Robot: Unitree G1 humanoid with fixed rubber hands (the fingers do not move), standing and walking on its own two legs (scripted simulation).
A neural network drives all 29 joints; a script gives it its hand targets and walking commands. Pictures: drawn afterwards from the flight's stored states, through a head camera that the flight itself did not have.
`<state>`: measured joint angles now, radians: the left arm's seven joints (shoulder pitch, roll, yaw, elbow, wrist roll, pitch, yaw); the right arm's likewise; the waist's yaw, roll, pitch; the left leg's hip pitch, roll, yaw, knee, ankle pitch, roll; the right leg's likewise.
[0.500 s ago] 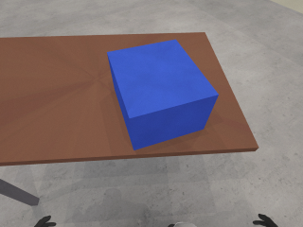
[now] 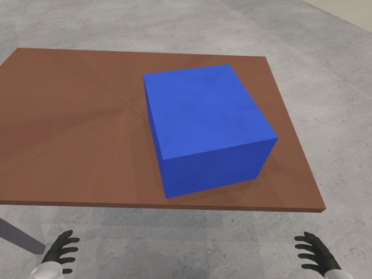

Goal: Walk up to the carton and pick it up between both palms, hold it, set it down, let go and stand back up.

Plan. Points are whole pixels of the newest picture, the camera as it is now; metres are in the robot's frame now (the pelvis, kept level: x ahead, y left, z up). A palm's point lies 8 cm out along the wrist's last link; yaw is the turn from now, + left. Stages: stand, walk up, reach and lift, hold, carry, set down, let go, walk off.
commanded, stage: reach and lift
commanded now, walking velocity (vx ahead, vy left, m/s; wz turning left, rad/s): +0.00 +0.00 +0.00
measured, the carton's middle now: (199, 126) +0.48 -0.04 +0.03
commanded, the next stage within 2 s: none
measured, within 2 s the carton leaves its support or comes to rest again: neither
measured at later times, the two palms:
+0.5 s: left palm (62, 263) +0.16 +0.24 -0.01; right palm (346, 265) +0.15 -0.31 -0.01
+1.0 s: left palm (82, 251) +0.17 +0.19 +0.04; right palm (363, 249) +0.16 -0.31 +0.04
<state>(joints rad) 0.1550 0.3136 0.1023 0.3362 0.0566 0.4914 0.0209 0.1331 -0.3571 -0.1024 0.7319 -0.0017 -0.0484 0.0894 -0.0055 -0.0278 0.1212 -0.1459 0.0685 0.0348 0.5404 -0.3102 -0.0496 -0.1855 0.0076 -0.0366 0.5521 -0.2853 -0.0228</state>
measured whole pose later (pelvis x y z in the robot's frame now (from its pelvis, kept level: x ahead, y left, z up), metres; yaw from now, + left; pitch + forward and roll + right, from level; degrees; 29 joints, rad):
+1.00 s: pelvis +0.00 +0.00 +0.01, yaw -2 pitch -3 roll +0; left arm 0.44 0.07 -0.02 -0.16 -0.02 0.28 0.18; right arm 0.35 -0.51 -0.16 0.19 0.28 0.04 0.29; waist 0.01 0.00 -0.02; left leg -0.06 0.06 0.06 0.31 -0.19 -0.05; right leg -0.14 0.03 0.01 0.35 -0.17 -0.03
